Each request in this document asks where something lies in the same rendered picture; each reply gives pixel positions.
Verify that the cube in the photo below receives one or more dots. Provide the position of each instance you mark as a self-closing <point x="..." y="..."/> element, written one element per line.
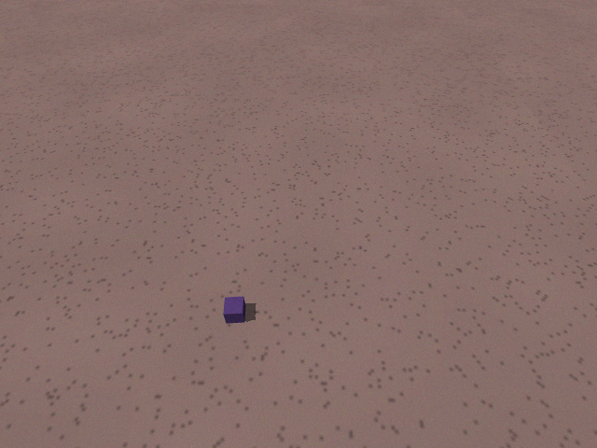
<point x="234" y="310"/>

